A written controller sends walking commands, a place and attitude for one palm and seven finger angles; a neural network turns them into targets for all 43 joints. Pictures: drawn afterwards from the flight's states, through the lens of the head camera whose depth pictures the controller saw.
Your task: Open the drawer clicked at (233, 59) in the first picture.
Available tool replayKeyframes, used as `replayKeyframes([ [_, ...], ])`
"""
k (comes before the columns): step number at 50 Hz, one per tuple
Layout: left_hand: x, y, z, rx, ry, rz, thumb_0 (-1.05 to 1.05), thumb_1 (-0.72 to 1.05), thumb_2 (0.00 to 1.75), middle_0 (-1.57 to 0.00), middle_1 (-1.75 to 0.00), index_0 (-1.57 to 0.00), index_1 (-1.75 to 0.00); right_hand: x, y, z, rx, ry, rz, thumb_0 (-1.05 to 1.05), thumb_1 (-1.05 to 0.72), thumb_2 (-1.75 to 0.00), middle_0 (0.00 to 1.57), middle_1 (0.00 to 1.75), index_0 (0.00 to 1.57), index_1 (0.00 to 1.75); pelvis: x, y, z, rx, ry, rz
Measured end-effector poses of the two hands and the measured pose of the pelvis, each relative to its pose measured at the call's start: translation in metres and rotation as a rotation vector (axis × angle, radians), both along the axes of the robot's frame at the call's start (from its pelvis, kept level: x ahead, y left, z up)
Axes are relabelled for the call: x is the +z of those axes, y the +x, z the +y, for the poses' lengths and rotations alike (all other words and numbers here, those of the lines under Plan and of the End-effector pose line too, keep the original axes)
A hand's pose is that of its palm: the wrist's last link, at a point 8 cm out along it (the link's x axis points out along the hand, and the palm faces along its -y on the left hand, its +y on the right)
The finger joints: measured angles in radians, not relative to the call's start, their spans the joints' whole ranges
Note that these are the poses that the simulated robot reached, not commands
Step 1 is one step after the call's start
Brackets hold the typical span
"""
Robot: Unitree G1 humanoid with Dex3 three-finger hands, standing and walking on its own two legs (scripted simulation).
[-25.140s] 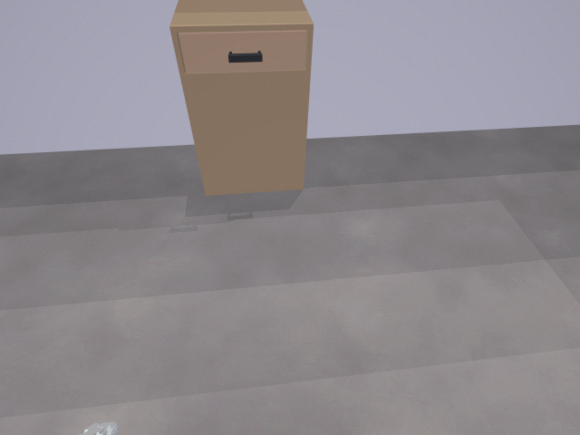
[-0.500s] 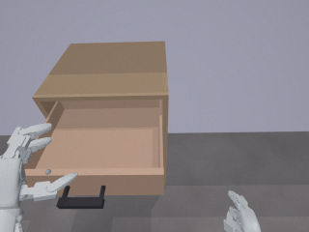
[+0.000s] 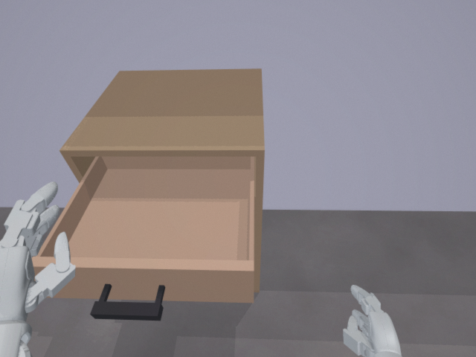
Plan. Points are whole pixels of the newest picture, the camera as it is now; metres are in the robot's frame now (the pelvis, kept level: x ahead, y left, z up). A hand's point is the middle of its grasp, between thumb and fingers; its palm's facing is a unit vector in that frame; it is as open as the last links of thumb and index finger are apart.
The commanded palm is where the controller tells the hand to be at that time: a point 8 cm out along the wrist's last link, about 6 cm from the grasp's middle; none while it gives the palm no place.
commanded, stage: draw the hand back to the body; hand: left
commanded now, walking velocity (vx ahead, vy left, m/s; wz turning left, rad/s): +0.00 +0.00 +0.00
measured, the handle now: (130, 300) +0.22 +0.24 -0.06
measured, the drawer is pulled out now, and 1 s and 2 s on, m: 0.30 0.30 0.30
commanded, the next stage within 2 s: step back with the hand held close in 0.02 s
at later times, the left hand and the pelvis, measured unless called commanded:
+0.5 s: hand (45, 290) +0.15 +0.26 +0.14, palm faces +0.24 -0.82 -0.52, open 7.4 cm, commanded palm +0.09 +0.31 +0.18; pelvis -0.04 +0.02 +0.00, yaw +0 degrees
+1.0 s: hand out of the picture +0.08 +0.29 +0.16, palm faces +0.39 -0.81 -0.44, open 7.4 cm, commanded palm +0.01 +0.32 +0.18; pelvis -0.11 +0.04 -0.02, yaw +2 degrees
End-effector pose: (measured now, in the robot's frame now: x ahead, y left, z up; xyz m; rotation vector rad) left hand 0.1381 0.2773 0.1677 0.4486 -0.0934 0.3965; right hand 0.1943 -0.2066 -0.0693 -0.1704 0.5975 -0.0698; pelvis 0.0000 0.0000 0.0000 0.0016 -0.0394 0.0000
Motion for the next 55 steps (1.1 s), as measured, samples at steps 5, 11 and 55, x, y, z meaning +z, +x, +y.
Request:
replayKeyframes([
  [5,0.001,0.000,0.002,0.002,0.003,-0.003,0.02,0.87,0.89,-0.22,-0.32,-0.21,-0.31,-0.002,-0.004,0.000,-0.003,-0.001,0.010,0.01,-0.91,-0.90,0.20,0.30,0.21,0.29,0.000,-0.001,0.001,0.000,-0.001,-0.003],
  [11,0.013,0.003,0.009,-0.018,0.067,-0.038,0.02,0.88,0.90,-0.22,-0.31,-0.21,-0.30,-0.005,-0.013,-0.002,0.002,-0.017,0.058,0.01,-0.91,-0.90,0.20,0.30,0.21,0.29,0.000,-0.008,0.003,0.019,-0.016,0.024],
  [55,0.013,-0.109,0.040,-0.093,0.137,-0.146,0.02,0.89,0.90,-0.21,-0.31,-0.21,-0.30,-0.008,-0.154,0.025,-0.031,-0.062,0.111,0.01,-0.90,-0.89,0.20,0.30,0.21,0.29,-0.012,-0.126,0.028,0.008,-0.051,0.086],
])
